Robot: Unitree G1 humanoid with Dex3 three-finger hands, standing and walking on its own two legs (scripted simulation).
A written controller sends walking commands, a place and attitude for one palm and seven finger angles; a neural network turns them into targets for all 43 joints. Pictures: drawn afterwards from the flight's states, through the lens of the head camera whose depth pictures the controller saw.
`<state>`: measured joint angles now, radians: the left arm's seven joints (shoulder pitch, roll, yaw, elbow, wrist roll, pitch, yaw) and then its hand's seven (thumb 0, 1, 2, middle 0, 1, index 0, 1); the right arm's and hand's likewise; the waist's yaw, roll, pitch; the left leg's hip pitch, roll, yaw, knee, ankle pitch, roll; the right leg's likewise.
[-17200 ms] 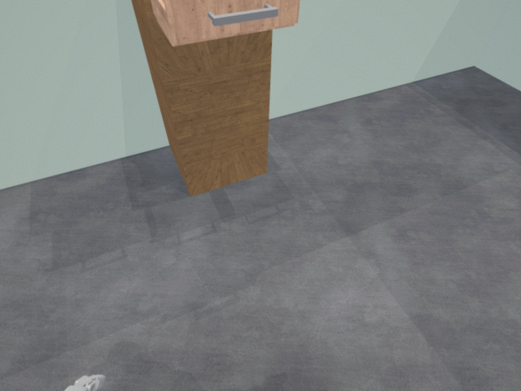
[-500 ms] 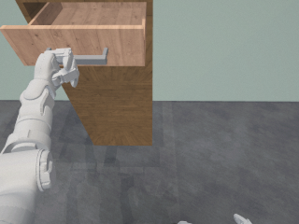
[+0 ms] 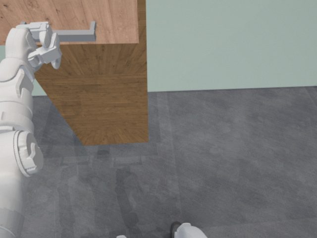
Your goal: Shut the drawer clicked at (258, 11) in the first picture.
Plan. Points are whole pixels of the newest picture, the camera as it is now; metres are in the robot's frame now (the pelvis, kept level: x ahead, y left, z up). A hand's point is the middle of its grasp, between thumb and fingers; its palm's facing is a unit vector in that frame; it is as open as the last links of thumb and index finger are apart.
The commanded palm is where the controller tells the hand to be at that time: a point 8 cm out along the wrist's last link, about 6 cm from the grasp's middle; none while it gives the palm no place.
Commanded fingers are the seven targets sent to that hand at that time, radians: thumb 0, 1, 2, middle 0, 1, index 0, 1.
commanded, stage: push the drawer shut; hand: left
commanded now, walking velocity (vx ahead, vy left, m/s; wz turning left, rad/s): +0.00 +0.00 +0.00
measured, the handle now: (57, 30) +0.58 +0.21 +0.17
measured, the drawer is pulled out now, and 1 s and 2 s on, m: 0.09 0.00 0.00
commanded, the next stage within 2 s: pull the fist back off the drawer in 1.38 s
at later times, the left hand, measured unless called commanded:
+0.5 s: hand (59, 32) +0.57 +0.20 +0.17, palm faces -0.02 -1.00 -0.01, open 2.8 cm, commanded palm +0.57 +0.25 +0.17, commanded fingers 0.00 0.90 0.90 -1.40 -1.60 -1.40 -1.60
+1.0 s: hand (60, 23) +0.61 +0.21 +0.17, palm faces +0.00 -1.00 -0.02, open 2.8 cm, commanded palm +0.63 +0.23 +0.17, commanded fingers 0.00 0.90 0.90 -1.40 -1.60 -1.40 -1.60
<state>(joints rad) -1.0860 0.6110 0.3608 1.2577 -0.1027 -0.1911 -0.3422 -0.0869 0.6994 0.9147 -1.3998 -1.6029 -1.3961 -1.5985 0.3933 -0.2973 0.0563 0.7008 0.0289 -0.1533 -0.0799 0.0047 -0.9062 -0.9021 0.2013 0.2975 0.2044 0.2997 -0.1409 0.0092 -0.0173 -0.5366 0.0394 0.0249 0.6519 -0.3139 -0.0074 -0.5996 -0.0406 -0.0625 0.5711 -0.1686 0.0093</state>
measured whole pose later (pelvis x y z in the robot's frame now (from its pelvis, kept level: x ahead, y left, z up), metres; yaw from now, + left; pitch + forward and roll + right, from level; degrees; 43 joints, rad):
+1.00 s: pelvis +0.03 +0.01 -0.01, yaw +0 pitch +20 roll -3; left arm -1.41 0.80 0.37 1.46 0.01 -0.14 -0.30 -0.08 0.60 0.92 -1.40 -1.60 -1.39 -1.60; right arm 0.51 -0.29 0.06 0.70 -0.03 -0.02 -0.04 0.00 -0.91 -0.90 0.20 0.30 0.20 0.30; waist -0.25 0.03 -0.03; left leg -0.72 0.06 -0.01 0.73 -0.37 0.00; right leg -0.75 -0.02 -0.09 0.59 -0.20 0.01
